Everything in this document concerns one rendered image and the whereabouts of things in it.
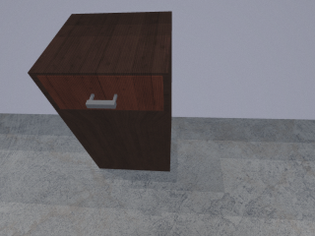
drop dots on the drawer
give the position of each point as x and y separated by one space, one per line
133 92

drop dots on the handle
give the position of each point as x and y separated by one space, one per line
101 104

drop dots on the cabinet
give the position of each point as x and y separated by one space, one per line
115 44

